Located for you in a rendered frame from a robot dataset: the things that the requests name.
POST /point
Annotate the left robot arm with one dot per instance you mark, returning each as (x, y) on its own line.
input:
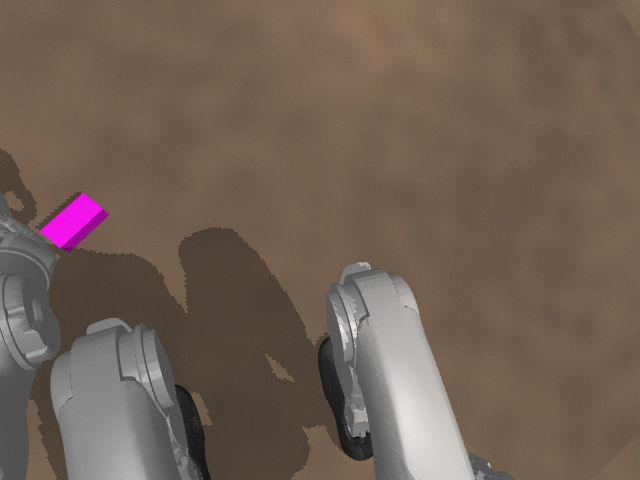
(29, 335)

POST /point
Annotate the right robot hand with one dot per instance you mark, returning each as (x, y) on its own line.
(483, 471)

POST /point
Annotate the small box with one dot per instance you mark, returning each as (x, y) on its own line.
(74, 223)

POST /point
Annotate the left robot foot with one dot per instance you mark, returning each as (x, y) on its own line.
(194, 431)

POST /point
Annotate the right robot foot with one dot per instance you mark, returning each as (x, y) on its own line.
(357, 448)

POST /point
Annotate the left robot hand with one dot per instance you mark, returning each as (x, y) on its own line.
(5, 210)

